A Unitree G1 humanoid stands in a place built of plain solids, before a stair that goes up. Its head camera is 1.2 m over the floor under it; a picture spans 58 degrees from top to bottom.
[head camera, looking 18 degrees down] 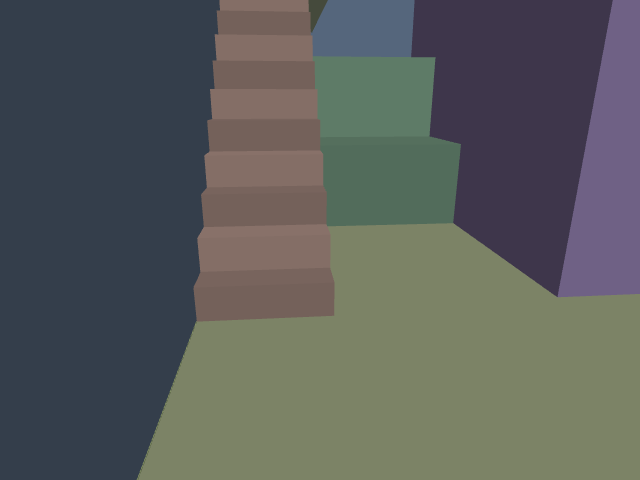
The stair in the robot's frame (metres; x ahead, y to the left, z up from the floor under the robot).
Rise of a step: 0.21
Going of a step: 0.23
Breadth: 0.79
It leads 5 degrees to the left of straight ahead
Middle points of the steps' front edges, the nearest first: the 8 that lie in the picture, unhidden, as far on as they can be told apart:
2.23 0.31 0.21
2.46 0.33 0.42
2.69 0.35 0.64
2.92 0.37 0.85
3.15 0.39 1.06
3.38 0.41 1.27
3.61 0.43 1.48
3.84 0.45 1.70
